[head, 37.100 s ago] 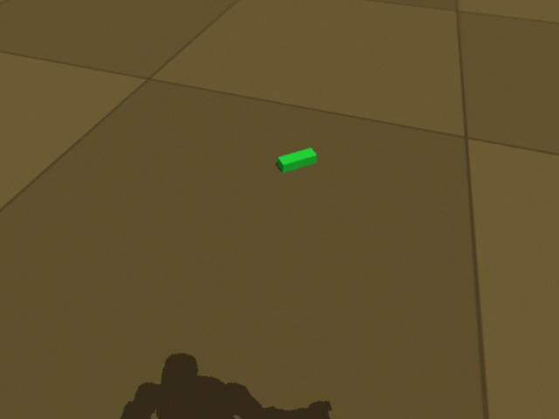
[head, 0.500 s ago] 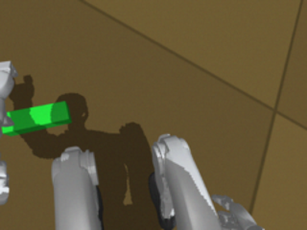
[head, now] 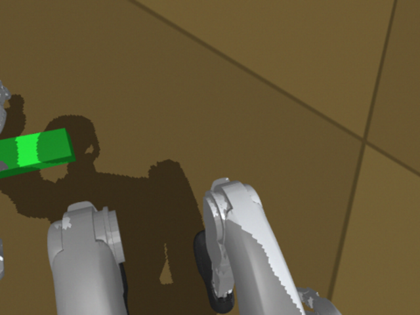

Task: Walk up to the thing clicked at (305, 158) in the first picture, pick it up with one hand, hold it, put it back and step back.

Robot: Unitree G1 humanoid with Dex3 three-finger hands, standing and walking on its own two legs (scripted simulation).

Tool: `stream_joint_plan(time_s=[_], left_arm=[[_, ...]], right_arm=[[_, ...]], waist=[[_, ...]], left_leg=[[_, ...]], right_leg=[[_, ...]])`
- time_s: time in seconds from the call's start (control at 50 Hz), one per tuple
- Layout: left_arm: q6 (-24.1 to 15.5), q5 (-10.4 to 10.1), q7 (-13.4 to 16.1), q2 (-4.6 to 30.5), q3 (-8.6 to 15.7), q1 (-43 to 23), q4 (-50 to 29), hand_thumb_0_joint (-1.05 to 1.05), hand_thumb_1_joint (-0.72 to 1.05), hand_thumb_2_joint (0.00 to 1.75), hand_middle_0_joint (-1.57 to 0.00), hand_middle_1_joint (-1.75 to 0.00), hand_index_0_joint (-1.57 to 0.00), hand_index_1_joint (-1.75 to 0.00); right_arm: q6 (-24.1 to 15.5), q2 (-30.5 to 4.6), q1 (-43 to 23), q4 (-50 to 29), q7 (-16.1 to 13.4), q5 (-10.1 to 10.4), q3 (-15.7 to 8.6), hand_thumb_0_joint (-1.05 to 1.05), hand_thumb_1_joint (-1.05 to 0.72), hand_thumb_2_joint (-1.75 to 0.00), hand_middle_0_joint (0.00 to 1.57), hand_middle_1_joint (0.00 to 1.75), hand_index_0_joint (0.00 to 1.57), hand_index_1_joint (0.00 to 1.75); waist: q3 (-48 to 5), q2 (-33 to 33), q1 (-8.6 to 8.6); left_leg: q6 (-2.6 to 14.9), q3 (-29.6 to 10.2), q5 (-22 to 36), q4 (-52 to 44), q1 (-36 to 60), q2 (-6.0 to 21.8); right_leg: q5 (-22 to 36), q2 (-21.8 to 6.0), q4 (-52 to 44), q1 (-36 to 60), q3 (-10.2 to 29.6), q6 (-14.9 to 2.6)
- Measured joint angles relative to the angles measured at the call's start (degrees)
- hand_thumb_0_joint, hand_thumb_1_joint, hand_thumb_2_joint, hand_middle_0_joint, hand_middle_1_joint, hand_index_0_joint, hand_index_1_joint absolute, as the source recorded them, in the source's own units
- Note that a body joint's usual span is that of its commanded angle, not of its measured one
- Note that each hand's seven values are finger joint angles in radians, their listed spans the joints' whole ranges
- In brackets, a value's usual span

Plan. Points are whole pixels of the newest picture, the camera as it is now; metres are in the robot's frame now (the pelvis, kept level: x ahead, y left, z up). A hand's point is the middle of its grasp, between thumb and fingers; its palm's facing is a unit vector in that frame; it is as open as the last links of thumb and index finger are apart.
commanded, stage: home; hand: left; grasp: from above
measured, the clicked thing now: (22, 155) +0.46 +0.32 -0.30
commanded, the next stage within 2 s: none
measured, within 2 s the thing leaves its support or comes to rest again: neither
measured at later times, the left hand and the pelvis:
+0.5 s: hand out of the picture +0.32 +0.29 +0.05, palm faces -0.21 -0.68 -0.70, open 7.9 cm; pelvis +0.01 +0.00 +0.16, yaw +5 degrees
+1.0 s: hand out of the picture +0.24 +0.24 +0.26, palm faces +0.21 -0.94 -0.25, open 7.4 cm; pelvis +0.06 +0.01 +0.34, yaw +10 degrees
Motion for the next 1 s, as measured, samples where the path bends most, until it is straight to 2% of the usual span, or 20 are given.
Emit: stream_joint_plan(time_s=[0.06,0.12,0.2,0.3,0.36,0.4,0.54,0.76,0.86,1.0], left_arm=[[3.26,-3.16,-1.42,-1.53,-0.26,0.47,-1.66,0.0,-0.35,0.94,-0.16,-0.87,-0.17,-0.87],[5.99,-7.79,-4.53,-3.84,-1.14,2.02,-4.85,0.0,-0.24,0.9,-0.19,-0.76,-0.19,-0.76],[9.06,-16.35,-10.69,-7.78,-2.81,7.86,-14.16,0.0,-0.05,0.87,-0.21,-0.62,-0.2,-0.63],[11.92,-27.86,-18.11,-11.99,-4.22,18.34,-28.12,0.0,0.24,0.86,-0.21,-0.48,-0.21,-0.49],[13.09,-33.82,-21.16,-14.07,-4.73,24.4,-35.61,0.0,0.44,0.87,-0.21,-0.42,-0.21,-0.43],[13.57,-37.03,-22.37,-15.33,-4.87,27.9,-39.53,0.0,0.56,0.87,-0.21,-0.38,-0.22,-0.39],[17.04,-47.18,-23.84,-19.23,-4.98,38.4,-50.63,0.0,0.8,0.89,-0.21,-0.32,-0.22,-0.33],[26.18,-64.07,-23.25,-24.96,-5.68,53.23,-63.82,0.01,0.89,0.9,-0.21,-0.3,-0.21,-0.31],[29.81,-69.3,-22.49,-27.13,-5.49,58.75,-67.84,0.01,0.9,0.9,-0.21,-0.3,-0.21,-0.3],[34.31,-74.95,-22.35,-29.91,-4.61,66.49,-73.97,0.01,0.9,0.9,-0.2,-0.3,-0.21,-0.3]], right_arm=[[-0.3,0.73,-0.14,0.11,0.37,0.64,-0.94,0.0,-0.89,-0.89,0.2,0.3,0.2,0.3],[-0.23,1.26,0.04,0.13,0.65,1.98,-2.4,0.0,-0.89,-0.89,0.2,0.3,0.2,0.3],[0.82,1.58,0.58,-0.59,0.64,4.64,-4.36,0.0,-0.89,-0.89,0.2,0.3,0.2,0.3],[2.22,1.15,0.33,-2.65,-0.58,7.28,-5.5,0.01,-0.9,-0.9,0.2,0.3,0.2,0.3],[2.6,0.6,-0.38,-4.21,-1.87,8.33,-6.14,0.01,-0.9,-0.9,0.2,0.3,0.2,0.3],[2.65,0.18,-1.16,-5.12,-2.82,8.89,-6.46,0.01,-0.9,-0.9,0.2,0.3,0.2,0.3],[1.37,-0.54,-4.36,-7.86,-6.16,10.13,-7.01,0.01,-0.9,-0.9,0.2,0.3,0.2,0.3],[-1.57,2.34,-4.77,-10.43,-10.54,11.16,-4.8,0.01,-0.9,-0.9,0.2,0.3,0.2,0.3],[-2.81,3.62,-1.82,-10.75,-12.44,11.24,-3.43,0.01,-0.9,-0.9,0.2,0.3,0.21,0.3],[-4.34,3.97,3.78,-11.13,-15.64,11.17,-2.29,0.01,-0.9,-0.9,0.2,0.3,0.21,0.3]], waist=[[-1.71,1.16,0.68],[-3.62,2.6,2.07],[-5.87,4.16,4.75],[-8.12,4.7,7.74],[-8.7,4.34,9.12],[-8.9,3.98,9.83],[-9.04,3.09,11.26],[-9.11,3.31,11.19],[-8.83,3.65,10.78],[-8.21,4.17,10.27]], left_leg=[[0.17,0.49,-0.49,-1.22,0.61,0.23],[0.32,1.21,-1.0,-3.53,2.31,0.33],[0.51,2.22,-1.66,-8.24,6.78,0.47],[0.64,3.12,-1.66,-15.66,14.01,0.75],[0.56,3.48,-1.19,-20.02,18.57,0.71],[0.51,3.7,-0.77,-22.79,21.58,0.62],[0.34,4.15,0.73,-31.79,32.01,0.3],[0.29,4.65,2.75,-47.23,51.38,0.25],[0.25,4.64,4.02,-55.22,61.27,0.31],[0.26,4.73,6.17,-66.39,74.71,0.51]], right_leg=[[-0.42,0.02,-1.05,0.41,0.4,0.01],[-1.05,-0.17,-3.04,1.96,0.96,-0.06],[-1.79,-0.47,-7.32,6.15,1.72,-0.15],[-1.6,-0.66,-14.46,12.97,2.36,-0.4],[-1.17,-0.89,-18.64,17.42,2.61,-0.62],[-0.81,-1.08,-21.28,20.37,2.74,-0.74],[0.51,-1.68,-30.0,30.73,2.99,-1.03],[2.73,-2.09,-45.54,50.02,3.24,-1.28],[4.25,-2.17,-53.93,60.07,3.15,-1.36],[6.84,-2.13,-65.74,73.71,3.14,-1.49]])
